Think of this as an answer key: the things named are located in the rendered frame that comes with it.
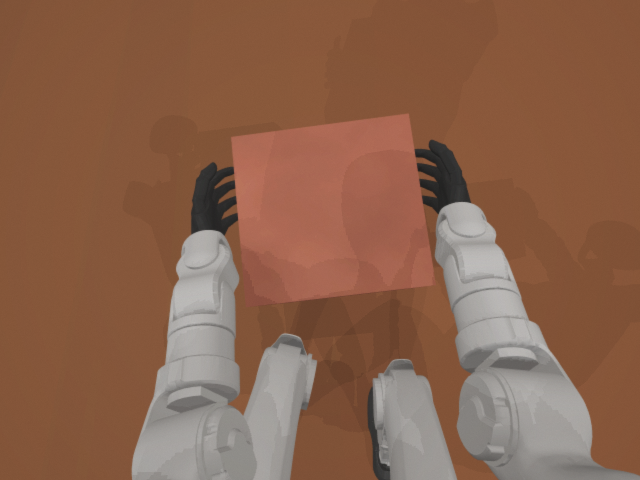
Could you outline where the right robot foot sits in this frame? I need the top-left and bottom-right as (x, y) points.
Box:
(367, 386), (390, 480)

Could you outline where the right robot upper arm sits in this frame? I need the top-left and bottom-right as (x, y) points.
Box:
(457, 367), (640, 480)

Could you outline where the right robot forearm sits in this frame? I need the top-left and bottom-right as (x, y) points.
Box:
(435, 202), (592, 445)

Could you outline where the robot right hand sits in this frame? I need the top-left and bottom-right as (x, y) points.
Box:
(414, 140), (471, 215)

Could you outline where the left robot upper arm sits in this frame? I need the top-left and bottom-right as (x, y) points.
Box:
(132, 403), (257, 480)

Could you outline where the robot left hand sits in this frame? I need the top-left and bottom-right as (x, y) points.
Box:
(191, 162), (238, 236)

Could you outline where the right robot thigh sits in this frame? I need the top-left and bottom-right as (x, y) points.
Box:
(373, 369), (457, 480)

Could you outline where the left robot forearm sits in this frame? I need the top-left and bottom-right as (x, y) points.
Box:
(132, 230), (240, 480)

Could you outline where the carton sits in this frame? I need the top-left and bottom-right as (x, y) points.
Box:
(231, 113), (436, 307)

